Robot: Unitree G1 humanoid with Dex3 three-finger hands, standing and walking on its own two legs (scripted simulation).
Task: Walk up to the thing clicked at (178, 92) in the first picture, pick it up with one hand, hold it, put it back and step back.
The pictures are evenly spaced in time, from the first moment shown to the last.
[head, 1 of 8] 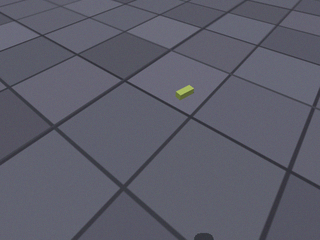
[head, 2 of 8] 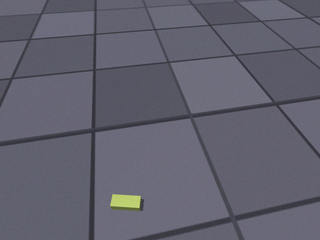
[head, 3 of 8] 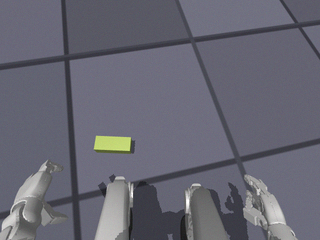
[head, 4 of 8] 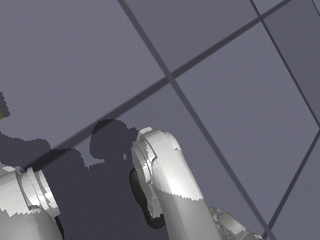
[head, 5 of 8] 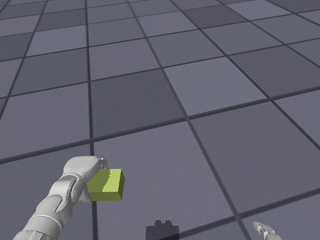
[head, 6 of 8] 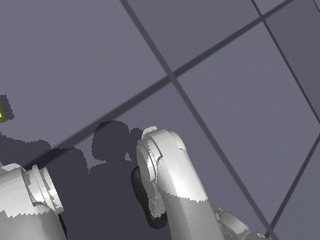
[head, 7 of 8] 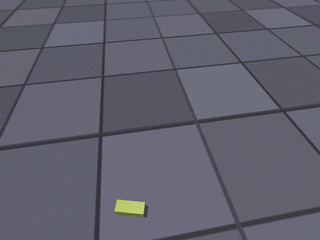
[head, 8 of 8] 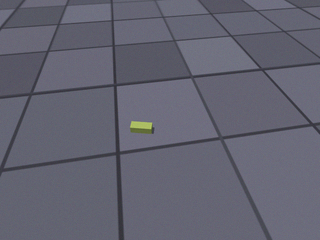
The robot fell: no
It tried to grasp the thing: yes
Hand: left
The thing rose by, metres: 0.67
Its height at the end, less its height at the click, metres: +0.00
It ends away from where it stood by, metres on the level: 0.01
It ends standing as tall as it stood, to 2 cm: yes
